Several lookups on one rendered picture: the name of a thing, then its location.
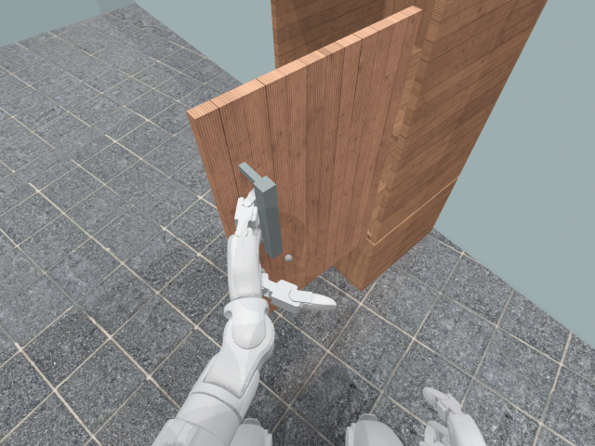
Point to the handle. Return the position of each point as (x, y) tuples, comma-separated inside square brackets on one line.
[(268, 212)]

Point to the right robot hand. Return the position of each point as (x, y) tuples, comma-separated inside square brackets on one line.
[(461, 431)]

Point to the left robot forearm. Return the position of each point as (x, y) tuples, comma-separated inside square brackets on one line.
[(221, 396)]

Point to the left robot hand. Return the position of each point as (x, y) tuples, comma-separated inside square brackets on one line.
[(244, 269)]

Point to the robot right thigh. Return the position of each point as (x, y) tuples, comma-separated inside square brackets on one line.
[(370, 433)]

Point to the left robot shin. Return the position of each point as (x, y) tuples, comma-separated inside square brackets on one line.
[(251, 421)]

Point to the cupboard door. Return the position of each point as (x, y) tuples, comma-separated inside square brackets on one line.
[(319, 127)]

